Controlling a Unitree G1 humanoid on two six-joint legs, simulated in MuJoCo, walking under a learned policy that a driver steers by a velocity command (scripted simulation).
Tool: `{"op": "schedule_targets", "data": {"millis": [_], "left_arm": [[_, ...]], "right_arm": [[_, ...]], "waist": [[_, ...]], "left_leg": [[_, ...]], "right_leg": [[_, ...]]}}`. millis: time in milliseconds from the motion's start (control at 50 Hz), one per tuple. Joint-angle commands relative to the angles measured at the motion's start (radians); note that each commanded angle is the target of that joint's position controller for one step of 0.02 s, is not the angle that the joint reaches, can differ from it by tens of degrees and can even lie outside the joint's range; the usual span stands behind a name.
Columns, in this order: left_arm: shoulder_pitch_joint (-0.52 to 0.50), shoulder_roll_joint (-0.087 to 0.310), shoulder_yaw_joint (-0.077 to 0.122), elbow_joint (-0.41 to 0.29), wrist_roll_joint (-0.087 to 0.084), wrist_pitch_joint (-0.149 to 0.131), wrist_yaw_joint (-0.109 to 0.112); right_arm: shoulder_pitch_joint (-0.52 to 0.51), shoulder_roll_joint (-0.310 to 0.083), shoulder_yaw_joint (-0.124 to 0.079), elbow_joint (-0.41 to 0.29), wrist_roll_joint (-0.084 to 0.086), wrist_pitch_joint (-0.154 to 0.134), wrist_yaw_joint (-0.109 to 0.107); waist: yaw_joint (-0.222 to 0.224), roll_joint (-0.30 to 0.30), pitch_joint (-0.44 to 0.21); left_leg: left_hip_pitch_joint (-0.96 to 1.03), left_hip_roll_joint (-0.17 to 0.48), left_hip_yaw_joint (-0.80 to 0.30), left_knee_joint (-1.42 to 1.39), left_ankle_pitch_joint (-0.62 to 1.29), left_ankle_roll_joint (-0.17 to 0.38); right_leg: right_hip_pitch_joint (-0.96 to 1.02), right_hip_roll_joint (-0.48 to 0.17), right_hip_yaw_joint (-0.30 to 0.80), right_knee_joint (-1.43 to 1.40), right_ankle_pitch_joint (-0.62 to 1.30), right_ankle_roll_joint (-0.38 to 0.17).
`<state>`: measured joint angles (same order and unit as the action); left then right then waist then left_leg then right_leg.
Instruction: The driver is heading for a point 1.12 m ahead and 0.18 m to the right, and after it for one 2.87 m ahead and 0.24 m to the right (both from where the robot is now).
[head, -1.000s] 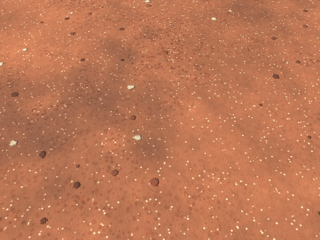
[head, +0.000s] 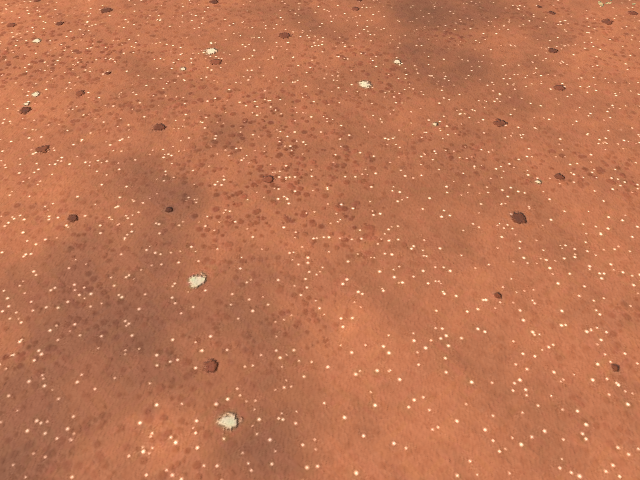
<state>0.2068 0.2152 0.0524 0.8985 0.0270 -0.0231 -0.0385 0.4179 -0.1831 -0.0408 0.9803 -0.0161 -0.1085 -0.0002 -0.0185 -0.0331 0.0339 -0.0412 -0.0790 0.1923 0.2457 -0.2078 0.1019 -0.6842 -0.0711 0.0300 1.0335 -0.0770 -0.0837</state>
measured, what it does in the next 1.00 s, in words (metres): walks ahead, turning right: right foot, then left foot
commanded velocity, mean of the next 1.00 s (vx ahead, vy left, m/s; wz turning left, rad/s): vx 0.50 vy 0.00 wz -0.34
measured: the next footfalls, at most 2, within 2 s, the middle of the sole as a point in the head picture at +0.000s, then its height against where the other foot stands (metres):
right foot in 0.26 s outside the picture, level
left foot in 0.80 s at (344, 415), level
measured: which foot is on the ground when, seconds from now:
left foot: down 0.00-0.28, up 0.30-0.78, down 0.80-1.00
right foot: up 0.00-0.24, down 0.26-0.80, up 0.82-1.00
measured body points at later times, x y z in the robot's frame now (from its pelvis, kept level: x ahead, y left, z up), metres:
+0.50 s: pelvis +0.27 -0.06 +0.00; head +0.30 -0.07 +0.45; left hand +0.37 +0.20 -0.14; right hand +0.32 -0.34 -0.13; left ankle +0.37 +0.10 -0.66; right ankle +0.25 -0.08 -0.74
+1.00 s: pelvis +0.56 -0.08 +0.00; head +0.58 -0.08 +0.45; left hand +0.70 +0.14 -0.15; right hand +0.52 -0.35 -0.13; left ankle +0.61 -0.03 -0.74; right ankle +0.48 -0.19 -0.66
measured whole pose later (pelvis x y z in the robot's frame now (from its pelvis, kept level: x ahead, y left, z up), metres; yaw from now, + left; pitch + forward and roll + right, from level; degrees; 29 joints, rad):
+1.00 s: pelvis +0.56 -0.08 +0.00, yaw -20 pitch -1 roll +0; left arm 0.28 0.25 0.04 0.93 0.03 -0.06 -0.02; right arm 0.30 -0.23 -0.04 0.92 -0.01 -0.08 0.01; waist 0.01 -0.03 0.05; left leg -0.20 -0.07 0.08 0.37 -0.16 0.09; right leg -0.45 -0.01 0.03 1.12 -0.28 -0.08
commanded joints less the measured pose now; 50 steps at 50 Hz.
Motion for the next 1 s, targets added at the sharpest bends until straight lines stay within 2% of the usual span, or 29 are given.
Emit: {"op": "schedule_targets", "data": {"millis": [20, 120, 160, 200, 220, 240, 260, 280, 300, 320, 340, 360, 380, 400, 440, 480, 580, 680, 720, 740, 780, 800, 820, 840, 860, 880, 900, 940, 1000], "left_arm": [[-0.078, 0.011, -0.004, -0.066, -0.002, -0.008, -0.009], [-0.234, -0.004, -0.019, -0.120, 0.001, -0.010, -0.017], [-0.237, 0.003, -0.016, -0.127, 0.002, -0.010, -0.016], [-0.179, 0.021, -0.007, -0.113, 0.005, -0.008, -0.010], [-0.110, 0.037, 0.002, -0.093, 0.006, -0.009, -0.007], [-0.015, 0.063, 0.016, -0.065, 0.008, -0.013, -0.004], [0.126, 0.102, 0.037, -0.020, 0.017, -0.020, 0.004], [0.230, 0.189, 0.067, -0.002, 0.025, -0.021, 0.018], [0.184, 0.264, 0.084, -0.028, 0.011, -0.009, 0.020], [0.192, 0.236, 0.078, -0.017, -0.010, 0.001, 0.025], [0.134, 0.201, 0.069, -0.017, -0.016, -0.001, 0.032], [0.088, 0.153, 0.058, -0.019, -0.015, -0.008, 0.032], [0.058, 0.132, 0.050, -0.023, -0.020, -0.017, 0.036], [0.043, 0.119, 0.042, -0.028, -0.023, -0.027, 0.039], [0.071, 0.131, 0.039, -0.018, -0.031, -0.049, 0.037], [0.118, 0.148, 0.040, -0.003, -0.030, -0.057, 0.036], [0.245, 0.130, 0.024, 0.036, -0.026, -0.059, 0.036], [0.310, 0.142, 0.014, 0.061, -0.011, -0.060, 0.050], [0.298, 0.159, 0.015, 0.066, -0.004, -0.062, 0.058], [0.269, 0.168, 0.015, 0.063, -0.003, -0.064, 0.062], [0.237, 0.186, 0.017, 0.065, 0.003, -0.067, 0.060], [0.222, 0.183, 0.015, 0.063, -0.001, -0.069, 0.055], [0.248, 0.133, 0.002, 0.033, -0.006, -0.074, 0.052], [0.396, 0.060, -0.007, 0.052, -0.046, -0.068, 0.043], [0.305, 0.154, 0.008, 0.053, -0.010, -0.063, 0.048], [0.210, 0.151, 0.011, 0.027, -0.008, -0.065, 0.040], [0.171, 0.129, 0.006, 0.015, -0.008, -0.065, 0.035], [0.181, 0.095, -0.001, 0.017, 0.010, -0.043, 0.022], [0.154, 0.070, -0.006, 0.010, 0.015, -0.026, 0.009]], "right_arm": [[0.025, -0.087, -0.008, -0.032, 0.003, -0.016, -0.010], [0.120, -0.101, -0.004, 0.017, -0.001, -0.006, -0.031], [0.126, -0.116, -0.005, 0.029, -0.003, 0.003, -0.039], [0.113, -0.144, -0.011, 0.034, -0.004, 0.013, -0.050], [0.100, -0.161, -0.017, 0.033, -0.006, 0.021, -0.053], [0.088, -0.180, -0.023, 0.026, -0.007, 0.029, -0.051], [0.062, -0.191, -0.026, 0.010, -0.003, 0.032, -0.043], [0.051, -0.157, -0.020, -0.027, -0.003, 0.028, -0.033], [0.031, -0.089, -0.012, -0.109, 0.013, 0.018, -0.010], [-0.099, -0.161, -0.024, -0.135, 0.002, 0.001, -0.005], [-0.137, -0.154, -0.020, -0.158, 0.014, -0.015, 0.000], [-0.116, -0.150, -0.020, -0.143, 0.013, -0.017, -0.003], [-0.111, -0.139, -0.020, -0.143, -0.006, -0.001, -0.004], [-0.083, -0.123, -0.016, -0.138, -0.024, 0.022, 0.000], [-0.084, -0.110, -0.016, -0.147, -0.036, 0.055, 0.009], [-0.149, -0.105, -0.013, -0.173, -0.033, 0.067, 0.015], [-0.342, -0.108, -0.004, -0.232, -0.020, 0.070, 0.026], [-0.497, -0.113, 0.007, -0.284, -0.010, 0.060, 0.031], [-0.494, -0.128, 0.005, -0.294, -0.008, 0.052, 0.032], [-0.444, -0.137, 0.001, -0.282, -0.007, 0.048, 0.029], [-0.241, -0.173, -0.018, -0.215, -0.003, 0.038, 0.011], [-0.075, -0.196, -0.030, -0.165, -0.012, 0.029, -0.001], [0.089, -0.275, -0.049, -0.142, -0.035, 0.025, -0.016], [0.076, -0.328, -0.066, -0.127, -0.040, 0.032, -0.004], [-0.022, -0.235, -0.049, -0.140, -0.006, 0.041, 0.008], [-0.123, -0.180, -0.035, -0.157, 0.004, 0.039, 0.012], [-0.155, -0.145, -0.025, -0.151, -0.003, 0.033, 0.017], [-0.140, -0.111, -0.011, -0.116, 0.001, 0.021, 0.012], [-0.069, -0.131, -0.014, -0.073, 0.009, 0.001, 0.013]], "waist": [[0.009, 0.070, 0.075], [-0.035, 0.082, 0.097], [-0.023, 0.093, 0.084], [0.013, 0.129, 0.037], [0.047, 0.145, -0.003], [0.086, 0.155, -0.058], [0.156, 0.126, -0.126], [0.192, 0.014, -0.219], [0.120, -0.196, -0.269], [0.148, -0.004, -0.186], [0.108, 0.023, -0.093], [0.051, 0.103, -0.024], [0.015, 0.116, -0.005], [-0.009, 0.095, -0.014], [-0.025, 0.069, -0.020], [-0.010, 0.034, -0.002], [0.068, -0.025, 0.017], [0.116, -0.034, 0.049], [0.092, -0.039, 0.056], [0.059, -0.042, 0.045], [-0.031, -0.040, -0.052], [-0.108, -0.006, -0.138], [-0.143, 0.112, -0.277], [-0.057, 0.343, -0.348], [-0.039, 0.137, -0.207], [-0.015, 0.076, -0.078], [0.002, 0.038, -0.029], [0.042, 0.087, -0.008], [0.053, 0.097, 0.000]], "left_leg": [[-0.052, 0.278, -0.097, -0.132, 0.299, 0.018], [0.091, 0.304, -0.021, -0.081, 0.504, 0.007], [0.150, 0.317, 0.012, -0.012, 0.698, 0.001], [0.187, 0.330, 0.043, 0.117, 0.988, -0.006], [0.188, 0.337, 0.054, 0.230, 1.080, -0.004], [0.162, 0.343, 0.056, 0.383, 1.070, 0.004], [0.049, 0.331, 0.066, 0.607, 0.909, -0.005], [-0.194, 0.284, 0.063, 0.923, 0.413, -0.025], [-0.631, 0.038, -0.051, 1.265, -0.341, -0.078], [-0.756, 0.101, -0.220, 1.248, -0.240, -0.063], [-0.748, 0.143, -0.226, 1.162, -0.133, -0.060], [-0.681, 0.174, -0.222, 1.063, -0.093, -0.067], [-0.621, 0.193, -0.227, 1.000, -0.091, -0.083], [-0.566, 0.200, -0.226, 0.958, -0.089, -0.100], [-0.546, 0.197, -0.204, 0.899, -0.078, -0.125], [-0.570, 0.201, -0.179, 0.811, 0.006, -0.137], [-0.629, 0.184, -0.151, 0.574, 0.208, -0.120], [-0.645, 0.139, -0.132, 0.400, 0.221, -0.079], [-0.600, 0.121, -0.139, 0.346, 0.169, -0.048], [-0.521, 0.101, -0.137, 0.314, 0.129, -0.028], [-0.270, 0.036, -0.120, 0.265, 0.061, 0.010], [-0.045, 0.072, -0.152, 0.219, 0.098, 0.040], [0.194, 0.308, -0.416, 0.222, 0.001, 0.088], [0.379, 0.515, -0.888, 0.091, -0.037, 0.240], [0.248, 0.454, -0.870, 0.024, -0.175, 0.198], [0.093, 0.421, -0.700, -0.001, -0.151, 0.173], [0.001, 0.376, -0.601, -0.030, -0.044, 0.151], [-0.097, 0.307, -0.458, -0.065, 0.090, 0.111], [-0.115, 0.284, -0.376, -0.098, 0.213, 0.117]], "right_leg": [[-0.039, -0.001, -0.033, -0.125, 0.115, 0.012], [-0.011, 0.026, -0.145, -0.345, 0.104, -0.007], [0.042, 0.061, -0.182, -0.393, 0.028, -0.035], [0.147, 0.120, -0.220, -0.404, -0.076, -0.076], [0.227, 0.152, -0.228, -0.412, -0.132, -0.102], [0.342, 0.178, -0.216, -0.448, -0.167, -0.131], [0.546, 0.178, -0.169, -0.541, -0.150, -0.169], [0.783, -0.037, 0.109, -0.568, -0.262, -0.234], [1.011, -0.284, 0.696, -0.705, -0.251, -0.404], [0.963, -0.255, 0.621, -0.765, -0.208, -0.369], [0.842, -0.237, 0.496, -0.789, -0.121, -0.327], [0.712, -0.193, 0.406, -0.808, 0.026, -0.279], [0.632, -0.139, 0.329, -0.812, 0.115, -0.247], [0.586, -0.102, 0.277, -0.819, 0.169, -0.233], [0.545, -0.065, 0.221, -0.821, 0.278, -0.224], [0.524, -0.038, 0.179, -0.838, 0.325, -0.197], [0.627, -0.017, 0.146, -0.835, 0.414, -0.104], [0.771, -0.065, 0.165, -0.821, 0.438, -0.106], [0.809, -0.098, 0.170, -0.797, 0.505, -0.110], [0.803, -0.101, 0.154, -0.760, 0.601, -0.098], [0.788, -0.080, 0.127, -0.553, 0.811, -0.074], [0.689, -0.041, 0.095, -0.353, 0.705, -0.061], [0.509, 0.031, 0.048, -0.052, 0.325, -0.051], [0.179, 0.219, 0.013, 0.263, -0.451, -0.010], [0.085, 0.141, 0.089, 0.300, -0.383, -0.031], [0.083, 0.098, 0.078, 0.255, -0.279, -0.029], [0.108, 0.066, 0.063, 0.210, -0.231, -0.025], [0.175, 0.026, 0.041, 0.138, -0.204, -0.004], [0.149, 0.007, 0.001, 0.084, -0.169, 0.023]]}}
